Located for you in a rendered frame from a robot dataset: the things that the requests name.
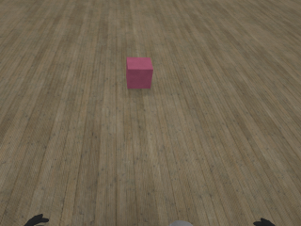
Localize robot left hand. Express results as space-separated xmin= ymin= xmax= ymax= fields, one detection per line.
xmin=24 ymin=214 xmax=49 ymax=226

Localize carton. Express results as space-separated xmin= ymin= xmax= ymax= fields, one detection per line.
xmin=126 ymin=56 xmax=153 ymax=89

